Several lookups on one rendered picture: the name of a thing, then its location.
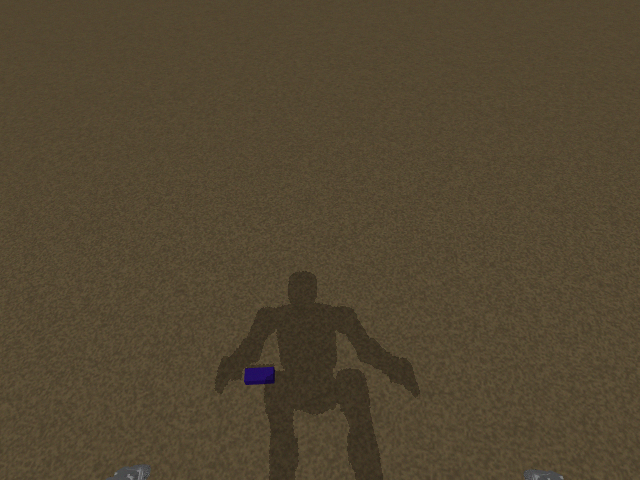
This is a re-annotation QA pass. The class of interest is left robot hand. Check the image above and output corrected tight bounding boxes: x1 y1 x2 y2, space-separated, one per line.
106 464 151 480

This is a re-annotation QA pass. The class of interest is small box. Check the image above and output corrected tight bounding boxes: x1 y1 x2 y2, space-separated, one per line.
244 367 275 385

